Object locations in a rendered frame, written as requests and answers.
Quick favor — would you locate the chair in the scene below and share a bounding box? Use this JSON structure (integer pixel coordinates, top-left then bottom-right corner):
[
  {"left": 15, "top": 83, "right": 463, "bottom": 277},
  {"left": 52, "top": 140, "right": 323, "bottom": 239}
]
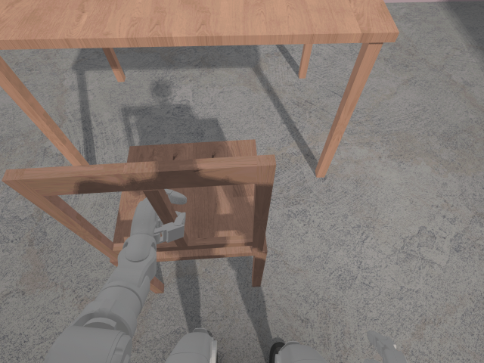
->
[{"left": 2, "top": 139, "right": 276, "bottom": 293}]

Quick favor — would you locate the robot left upper arm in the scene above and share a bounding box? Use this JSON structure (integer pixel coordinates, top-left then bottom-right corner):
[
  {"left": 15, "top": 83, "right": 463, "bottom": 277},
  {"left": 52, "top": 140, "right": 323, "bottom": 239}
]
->
[{"left": 48, "top": 325, "right": 132, "bottom": 363}]

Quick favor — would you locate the right robot thigh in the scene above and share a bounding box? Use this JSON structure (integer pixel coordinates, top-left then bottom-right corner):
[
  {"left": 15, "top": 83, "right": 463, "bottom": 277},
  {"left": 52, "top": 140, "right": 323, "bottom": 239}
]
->
[{"left": 275, "top": 344, "right": 327, "bottom": 363}]

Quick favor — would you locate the right robot hand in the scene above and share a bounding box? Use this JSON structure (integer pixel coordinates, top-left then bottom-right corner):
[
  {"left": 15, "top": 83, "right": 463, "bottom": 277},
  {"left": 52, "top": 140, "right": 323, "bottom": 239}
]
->
[{"left": 363, "top": 330, "right": 408, "bottom": 363}]

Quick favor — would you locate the left robot shin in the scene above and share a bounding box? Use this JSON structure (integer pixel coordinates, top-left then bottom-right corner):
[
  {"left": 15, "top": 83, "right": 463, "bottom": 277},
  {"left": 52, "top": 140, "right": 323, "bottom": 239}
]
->
[{"left": 193, "top": 328, "right": 209, "bottom": 335}]

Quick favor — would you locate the left robot hand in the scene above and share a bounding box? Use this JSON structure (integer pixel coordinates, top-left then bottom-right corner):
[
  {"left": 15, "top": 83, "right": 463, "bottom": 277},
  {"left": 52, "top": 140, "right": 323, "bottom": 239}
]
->
[{"left": 130, "top": 189, "right": 187, "bottom": 244}]

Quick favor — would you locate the table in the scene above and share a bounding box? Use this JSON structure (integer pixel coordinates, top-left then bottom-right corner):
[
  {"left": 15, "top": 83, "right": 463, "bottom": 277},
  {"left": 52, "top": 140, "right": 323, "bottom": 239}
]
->
[{"left": 0, "top": 0, "right": 399, "bottom": 178}]

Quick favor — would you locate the left robot forearm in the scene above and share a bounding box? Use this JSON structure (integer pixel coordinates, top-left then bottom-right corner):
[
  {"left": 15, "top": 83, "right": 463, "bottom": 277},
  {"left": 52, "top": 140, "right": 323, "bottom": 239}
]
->
[{"left": 43, "top": 234, "right": 157, "bottom": 363}]

